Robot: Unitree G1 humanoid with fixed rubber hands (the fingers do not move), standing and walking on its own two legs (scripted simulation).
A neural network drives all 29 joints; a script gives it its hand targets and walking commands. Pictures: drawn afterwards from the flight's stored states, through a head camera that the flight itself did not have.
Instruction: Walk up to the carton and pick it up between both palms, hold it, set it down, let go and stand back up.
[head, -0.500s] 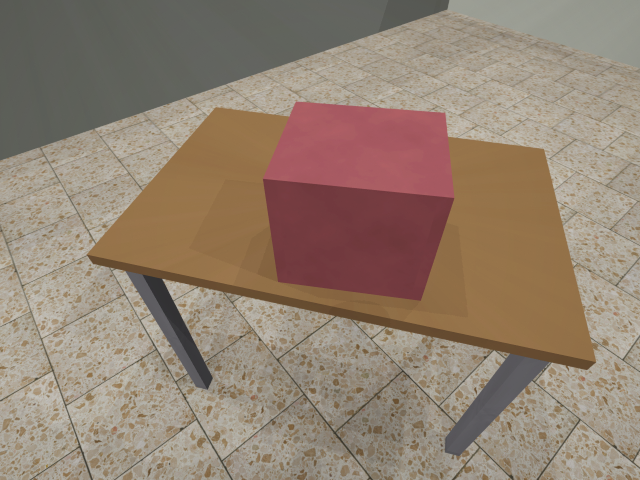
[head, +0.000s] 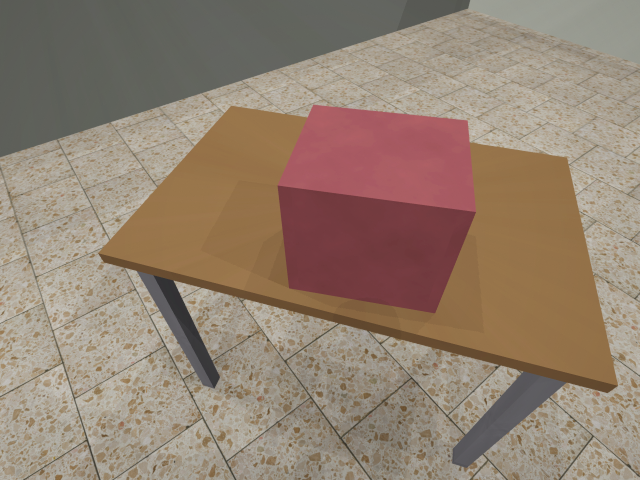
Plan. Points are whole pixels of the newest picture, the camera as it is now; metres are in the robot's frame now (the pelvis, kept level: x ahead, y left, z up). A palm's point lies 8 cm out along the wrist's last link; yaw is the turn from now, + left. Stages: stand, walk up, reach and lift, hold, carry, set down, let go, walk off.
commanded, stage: walk up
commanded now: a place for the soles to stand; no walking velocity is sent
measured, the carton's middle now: (373, 208) +0.52 -0.06 +0.04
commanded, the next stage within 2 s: reach and lift in 1.24 s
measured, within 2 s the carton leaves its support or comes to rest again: neither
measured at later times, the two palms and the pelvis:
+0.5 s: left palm out of the picture +0.06 +0.26 -0.14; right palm out of the picture +0.07 -0.21 -0.13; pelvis +0.03 +0.02 +0.00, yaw +1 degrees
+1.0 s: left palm out of the picture +0.05 +0.27 -0.15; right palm out of the picture +0.07 -0.21 -0.14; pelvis +0.04 +0.02 +0.00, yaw +3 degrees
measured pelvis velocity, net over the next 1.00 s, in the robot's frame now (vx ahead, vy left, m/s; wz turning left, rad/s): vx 0.04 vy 0.02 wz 0.05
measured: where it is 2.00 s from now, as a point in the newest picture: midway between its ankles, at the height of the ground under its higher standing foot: outside the picture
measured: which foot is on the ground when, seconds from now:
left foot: down 0.00-1.00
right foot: down 0.00-1.00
